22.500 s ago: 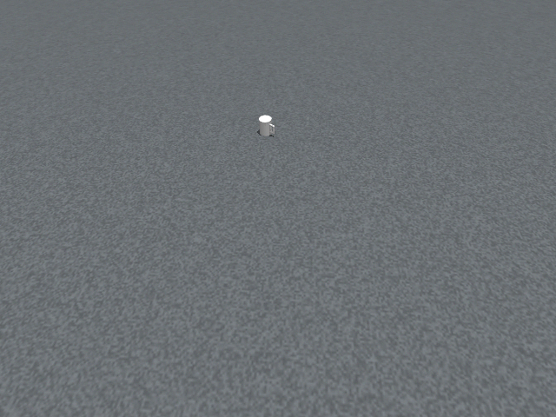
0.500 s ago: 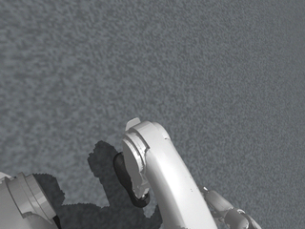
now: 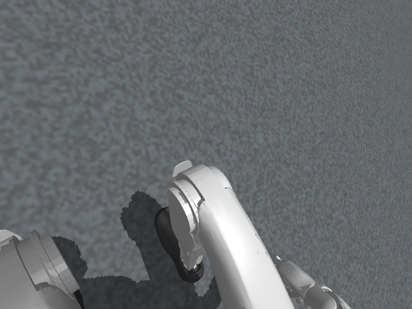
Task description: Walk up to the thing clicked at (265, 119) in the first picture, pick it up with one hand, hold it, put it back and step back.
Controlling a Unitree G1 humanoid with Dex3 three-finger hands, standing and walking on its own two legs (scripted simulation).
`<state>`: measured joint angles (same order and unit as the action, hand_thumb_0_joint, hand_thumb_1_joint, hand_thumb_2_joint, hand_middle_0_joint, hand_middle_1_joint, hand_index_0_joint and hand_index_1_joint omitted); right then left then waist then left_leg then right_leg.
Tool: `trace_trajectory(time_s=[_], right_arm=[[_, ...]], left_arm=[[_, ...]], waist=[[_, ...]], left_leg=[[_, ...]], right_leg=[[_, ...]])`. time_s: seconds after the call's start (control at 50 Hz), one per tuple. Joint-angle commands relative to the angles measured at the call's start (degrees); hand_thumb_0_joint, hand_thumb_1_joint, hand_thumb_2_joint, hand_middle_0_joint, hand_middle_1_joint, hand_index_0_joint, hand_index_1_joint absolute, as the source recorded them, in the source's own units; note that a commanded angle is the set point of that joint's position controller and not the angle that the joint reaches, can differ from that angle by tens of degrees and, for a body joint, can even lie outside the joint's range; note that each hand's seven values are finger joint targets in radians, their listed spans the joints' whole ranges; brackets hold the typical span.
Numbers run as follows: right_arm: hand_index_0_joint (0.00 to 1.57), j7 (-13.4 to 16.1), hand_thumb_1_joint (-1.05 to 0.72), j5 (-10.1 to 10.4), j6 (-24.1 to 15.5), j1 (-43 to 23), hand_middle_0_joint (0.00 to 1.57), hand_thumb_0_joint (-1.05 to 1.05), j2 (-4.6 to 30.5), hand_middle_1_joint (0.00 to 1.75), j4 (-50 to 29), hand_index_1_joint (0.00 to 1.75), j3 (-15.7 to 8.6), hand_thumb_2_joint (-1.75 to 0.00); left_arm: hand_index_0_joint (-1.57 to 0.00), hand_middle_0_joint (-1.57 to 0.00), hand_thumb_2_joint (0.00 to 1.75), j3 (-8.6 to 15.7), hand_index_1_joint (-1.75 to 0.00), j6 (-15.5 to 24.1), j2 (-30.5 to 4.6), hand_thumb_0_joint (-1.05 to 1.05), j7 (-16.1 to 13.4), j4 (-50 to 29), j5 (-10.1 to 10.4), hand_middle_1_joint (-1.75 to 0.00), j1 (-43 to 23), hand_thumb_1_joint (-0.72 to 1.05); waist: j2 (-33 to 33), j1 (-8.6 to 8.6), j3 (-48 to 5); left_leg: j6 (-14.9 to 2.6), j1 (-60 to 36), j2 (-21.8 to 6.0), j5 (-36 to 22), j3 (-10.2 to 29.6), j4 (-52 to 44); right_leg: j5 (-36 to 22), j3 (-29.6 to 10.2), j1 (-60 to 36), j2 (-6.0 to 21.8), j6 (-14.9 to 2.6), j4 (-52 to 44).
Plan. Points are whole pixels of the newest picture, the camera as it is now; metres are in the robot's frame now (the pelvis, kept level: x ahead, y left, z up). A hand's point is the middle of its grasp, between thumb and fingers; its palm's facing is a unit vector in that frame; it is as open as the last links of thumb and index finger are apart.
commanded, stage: settle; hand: left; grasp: from above
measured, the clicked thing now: out of the picture +0.50 +0.38 -0.26
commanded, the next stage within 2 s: lift in 0.66 s
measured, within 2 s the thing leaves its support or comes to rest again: leaves its support in 0.16 s
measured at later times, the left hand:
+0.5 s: hand out of the picture +0.46 +0.41 -0.15, palm faces -0.43 -0.13 -0.89, open 10.3 cm
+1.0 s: hand out of the picture +0.44 +0.39 -0.10, palm faces -0.44 -0.16 -0.88, open 10.3 cm
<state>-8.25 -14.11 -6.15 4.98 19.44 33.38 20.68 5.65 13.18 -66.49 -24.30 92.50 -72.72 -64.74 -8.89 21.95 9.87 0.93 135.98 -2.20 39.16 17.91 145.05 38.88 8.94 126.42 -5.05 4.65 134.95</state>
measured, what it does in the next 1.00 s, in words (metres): stands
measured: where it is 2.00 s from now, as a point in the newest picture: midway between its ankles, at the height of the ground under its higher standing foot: (135, 288)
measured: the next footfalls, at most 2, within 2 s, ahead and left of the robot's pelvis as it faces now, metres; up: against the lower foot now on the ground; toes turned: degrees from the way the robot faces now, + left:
none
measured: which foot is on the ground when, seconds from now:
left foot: down 0.00-1.00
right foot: down 0.00-1.00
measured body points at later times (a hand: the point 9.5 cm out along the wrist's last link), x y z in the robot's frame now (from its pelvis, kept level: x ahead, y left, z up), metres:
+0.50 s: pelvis +0.00 +0.00 +0.02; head +0.25 +0.14 +0.37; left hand +0.48 +0.41 -0.10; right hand +0.12 -0.26 -0.05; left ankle +0.06 +0.13 -0.27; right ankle +0.12 -0.13 -0.27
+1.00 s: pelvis -0.01 -0.01 +0.04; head +0.23 +0.11 +0.40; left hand +0.46 +0.40 -0.05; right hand +0.08 -0.27 -0.05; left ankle +0.06 +0.13 -0.27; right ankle +0.12 -0.13 -0.27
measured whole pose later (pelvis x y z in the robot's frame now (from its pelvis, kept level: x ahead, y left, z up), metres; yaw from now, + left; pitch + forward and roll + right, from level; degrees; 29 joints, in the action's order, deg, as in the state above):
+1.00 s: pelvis -0.01 -0.01 +0.04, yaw +6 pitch +34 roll -12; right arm -5.4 -6.1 4.5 10.9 17.3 32.4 8.9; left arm 5.4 7.7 -52.5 -3.6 68.3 -66.6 -57.2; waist -0.5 15.8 0.1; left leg 0.1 134.0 -1.2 34.9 11.0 134.2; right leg 37.9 4.7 125.5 -1.5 3.3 128.7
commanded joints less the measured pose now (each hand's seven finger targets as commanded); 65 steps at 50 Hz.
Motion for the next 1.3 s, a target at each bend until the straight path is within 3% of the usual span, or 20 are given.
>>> trace_trajectory(time_s=[0.0,0.02,0.16,0.22,0.24,0.28,0.32,0.36,0.42,0.56,0.62,0.74,0.76,0.78,0.94,1.0,1.08,1.12,1.18,1.28], right_arm=[[0.2,0.74,-0.91,0.7,0.37,9.26,0.2,0.0,19.36,0.3,-0.78,0.3,-6.89,-0.9],[0.2,0.62,-0.91,0.78,0.6,8.99,0.2,0.0,19.03,0.3,-0.87,0.3,-6.99,-0.9],[0.2,-0.07,-0.9,2.11,1.55,10.67,0.2,0.0,18.71,0.3,-1.38,0.3,-10.22,-0.9],[0.2,-0.39,-0.91,2.87,1.93,11.52,0.2,0.0,18.19,0.3,-1.25,0.3,-11.67,-0.9],[0.2,-0.38,-0.91,3.48,2.27,11.25,0.2,0.0,17.87,0.3,-1.54,0.3,-12.37,-0.9],[0.2,-0.37,-0.9,3.81,2.96,11.8,0.2,0.0,17.6,0.3,-1.49,0.3,-13.36,-0.9],[0.2,-0.42,-0.9,4.3,3.41,12.59,0.2,0.0,17.0,0.3,-1.18,0.3,-13.8,-0.9],[0.2,-0.08,-0.9,5.13,4.41,12.58,0.2,0.0,16.42,0.3,-1.33,0.3,-14.17,-0.9],[0.2,0.59,-0.9,5.69,5.63,13.36,0.2,0.0,16.22,0.3,-1.6,0.3,-15.07,-0.9],[0.2,1.65,-0.91,6.51,7.42,14.47,0.2,0.0,15.29,0.3,-2.54,0.3,-15.47,-0.9],[0.2,2.17,-0.9,6.74,8.3,14.26,0.2,0.0,15.17,0.3,-2.93,0.3,-15.42,-0.9],[0.2,2.76,-0.94,6.87,9.26,14.63,0.2,0.0,14.46,0.3,-2.9,0.3,-15.38,-0.91],[0.2,2.83,-0.88,6.95,9.44,14.88,0.2,0.0,14.38,0.3,-2.85,0.3,-15.36,-0.89],[0.2,2.9,-0.94,7.08,9.6,14.96,0.2,0.0,14.5,0.3,-2.92,0.3,-15.87,-0.91],[0.2,3.79,-0.92,8.15,10.43,16.44,0.2,0.0,13.47,0.3,-2.45,0.3,-17.62,-0.9],[0.2,4.33,-0.92,8.84,11.05,16.76,0.2,0.0,12.98,0.3,-2.54,0.3,-18.52,-0.9],[0.2,5.12,-0.92,9.6,11.34,16.91,0.2,0.0,12.16,0.3,-1.6,0.3,-19.63,-0.9],[0.2,5.62,-0.91,9.99,11.56,16.54,0.2,0.0,12.07,0.3,-1.46,0.3,-20.43,-0.9],[0.2,5.82,-0.91,10.56,11.67,16.09,0.2,0.0,10.79,0.3,-1.33,0.3,-21.26,-0.9],[0.2,6.42,-0.91,11.59,11.67,15.13,0.2,0.0,9.74,0.3,-1.33,0.3,-22.26,-0.9]], left_arm=[[-0.67,-0.62,0.84,2.18,-0.97,-1.07,-16.8,0.0,-1.44,-13.87,1.18,-1.03,-15.12,0.25],[-0.67,-0.61,0.82,2.68,-0.96,-1.15,-17.26,0.0,-1.27,-15.9,1.22,-1.02,-14.74,0.26],[-0.74,-0.68,0.81,4.92,-0.93,-2.38,-15.44,0.0,1.87,-26.51,2.3,-1.0,-15.79,0.37],[-0.79,-0.73,0.82,3.79,-0.95,-3.05,-12.11,0.0,4.07,-29.17,2.62,-1.02,-15.25,0.44],[-0.81,-0.75,0.81,4.06,-0.94,-3.61,-11.97,0.0,4.88,-29.01,2.68,-1.0,-13.75,0.46],[-0.87,-0.8,0.83,3.88,-0.94,-3.95,-10.54,0.0,6.28,-31.55,3.39,-1.0,-15.37,0.53],[-0.91,-0.84,0.86,1.14,-0.96,-4.61,-5.39,0.0,8.13,-29.59,3.89,-1.03,-14.5,0.59],[-0.91,-0.85,0.87,1.12,-0.97,-4.82,-6.25,0.0,9.72,-30.82,3.71,-1.04,-15.45,0.6],[-0.94,-0.86,0.85,-0.17,-0.96,-4.87,-3.17,0.0,12.22,-30.66,4.82,-1.04,-14.58,0.64],[-0.96,-0.89,0.89,0.52,-0.99,-4.08,-3.62,0.0,15.1,-32.5,5.55,-1.06,-15.72,0.65],[-0.98,-0.91,0.89,2.43,-0.99,-3.59,-7.23,0.0,15.09,-35.26,4.74,-1.06,-17.91,0.68],[-0.97,-0.9,0.83,3.65,-0.99,-3.4,-8.37,0.0,14.81,-34.97,3.94,-1.07,-17.66,0.61],[-0.89,-0.82,0.89,4.04,-0.92,-3.39,-8.9,0.0,14.82,-36.35,4.07,-0.99,-18.29,0.53],[-0.94,-0.87,0.81,4.28,-0.96,-3.62,-8.72,0.0,14.91,-35.69,4.01,-1.03,-17.27,0.57],[-0.96,-0.89,0.85,2.52,-0.94,-5.82,-3.77,0.0,18.75,-37.68,7.93,-1.01,-13.6,0.63],[-0.95,-0.89,0.87,3.95,-0.94,-5.75,-5.88,0.0,20.13,-42.06,8.57,-1.0,-12.15,0.63],[-0.96,-0.9,0.87,3.36,-0.93,-4.99,-3.23,0.0,22.51,-45.73,10.7,-1.0,-9.76,0.64],[-0.93,-0.87,0.86,5.02,-0.93,-4.33,-4.82,0.0,22.84,-48.55,11.11,-0.99,-8.24,0.61],[-0.94,-0.89,0.92,3.81,-0.95,-3.98,-0.44,0.0,23.29,-49.83,12.35,-1.0,-5.55,0.61],[-0.9,-0.85,0.94,3.86,-0.97,-4.28,1.24,0.0,23.13,-51.58,13.24,-1.03,-0.92,0.59]], waist=[[37.6,-0.07,-41.2],[39.13,-1.16,-43.07],[41.9,-2.29,-47.13],[43.06,-2.49,-47.4],[42.44,-3.71,-47.91],[42.47,-3.66,-49.02],[40.36,-2.47,-46.16],[38.59,-3.1,-47.42],[35.67,-3.08,-46.67],[33.61,-3.57,-48.47],[34.79,-4.8,-51.4],[36.23,-5.14,-52.25],[37.1,-5.59,-53.8],[37.29,-6.04,-54.23],[34.87,-6.79,-54.09],[34.19,-8.96,-59.51],[32.5,-9.23,-59.36],[32.41,-10.86,-59.98],[32.22,-10.93,-59.19],[30.63,-12.2,-58.63]], left_leg=[[-0.59,-34.45,-2.18,-15.57,-7.85,-14.53],[-0.54,-35.78,-2.16,-16.26,-8.09,-14.87],[-0.45,-38.02,-1.64,-19.17,-9.39,-14.95],[-0.24,-39.01,-1.38,-17.96,-9.5,-16.34],[-0.35,-39.25,-1.32,-17.35,-9.55,-16.83],[-0.44,-39.43,-1.14,-16.78,-9.81,-17.47],[-0.51,-37.98,-0.88,-15.72,-9.53,-18.1],[-1.03,-36.92,-0.85,-14.46,-9.71,-18.69],[-1.08,-35.94,-0.27,-13.89,-9.91,-19.31],[-1.32,-37.31,0.25,-16.28,-10.64,-19.88],[-1.43,-37.67,0.51,-16.03,-11.28,-20.43],[-1.4,-39.04,0.65,-14.63,-11.78,-21.78],[-1.45,-39.87,0.64,-14.88,-12.1,-22.33],[-1.39,-40.57,0.72,-14.55,-12.12,-22.81],[-1.86,-40.6,1.02,-12.01,-13.23,-26.24],[-2.16,-43.06,0.94,-13.35,-13.69,-27.45],[-2.38,-45.28,1.08,-14.49,-13.74,-29.1],[-2.23,-46.84,1.29,-15.74,-13.92,-30.6],[-2.27,-50.12,0.95,-14.51,-13.32,-34.11],[-2.62,-52.54,0.61,-9.52,-12.17,-40.31]], right_leg=[[-16.81,7.17,-17.92,-1.14,-6.13,-11.16],[-17.31,6.92,-18.57,-1.13,-6.04,-10.92],[-18.77,5.83,-17.88,-0.42,-6.6,-11.8],[-17.18,5.57,-15.76,-0.05,-7.13,-11.96],[-16.43,5.26,-14.88,-0.04,-7.15,-12.02],[-16.13,4.99,-14.69,0.28,-6.95,-12.47],[-15.41,4.97,-13.08,0.53,-7.1,-12.73],[-14.79,4.59,-13.29,0.39,-6.93,-13.32],[-14.41,4.08,-13.49,0.88,-7.05,-14.16],[-15.61,2.95,-15.87,1.16,-7.09,-15.58],[-15.27,2.5,-16.53,1.16,-7.15,-15.81],[-13.65,1.97,-16.2,1.17,-7.32,-16.07],[-13.88,1.93,-16.88,1.22,-7.16,-16.25],[-13.42,1.78,-16.42,1.29,-7.33,-16.5],[-11.34,0.69,-17.82,1.75,-7.31,-19.99],[-12.52,-0.41,-21.68,1.75,-7.06,-21.29],[-13.14,-1.12,-21.14,2.21,-7.17,-22.98],[-13.62,-1.47,-21.51,2.55,-7.45,-23.56],[-12.89,-1.96,-21.22,2.92,-7.06,-25.19],[-10.78,-2.38,-24.0,3.09,-6.44,-28.24]])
